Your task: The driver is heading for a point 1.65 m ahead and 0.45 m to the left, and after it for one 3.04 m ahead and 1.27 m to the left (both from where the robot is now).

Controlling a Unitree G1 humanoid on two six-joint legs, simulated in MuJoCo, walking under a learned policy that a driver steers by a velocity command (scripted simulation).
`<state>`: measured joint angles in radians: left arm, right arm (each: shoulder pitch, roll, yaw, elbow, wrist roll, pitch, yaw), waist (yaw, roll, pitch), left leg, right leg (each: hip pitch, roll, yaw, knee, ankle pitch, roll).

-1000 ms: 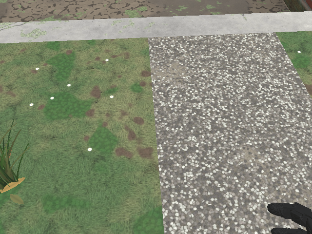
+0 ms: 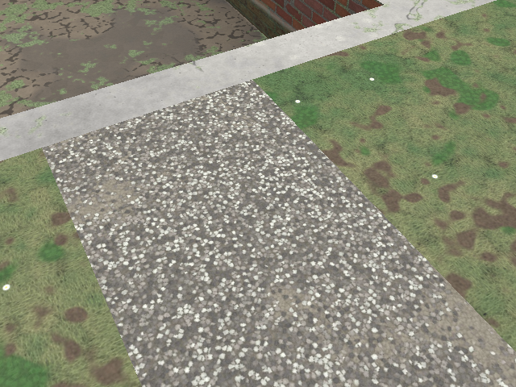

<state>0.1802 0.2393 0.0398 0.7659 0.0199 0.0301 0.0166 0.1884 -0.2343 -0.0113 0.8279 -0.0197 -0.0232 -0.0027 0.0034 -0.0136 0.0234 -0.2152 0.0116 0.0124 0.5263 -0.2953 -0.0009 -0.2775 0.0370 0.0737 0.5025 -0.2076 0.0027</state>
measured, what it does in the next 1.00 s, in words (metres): stands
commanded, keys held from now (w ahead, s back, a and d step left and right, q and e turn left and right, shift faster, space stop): no key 1.00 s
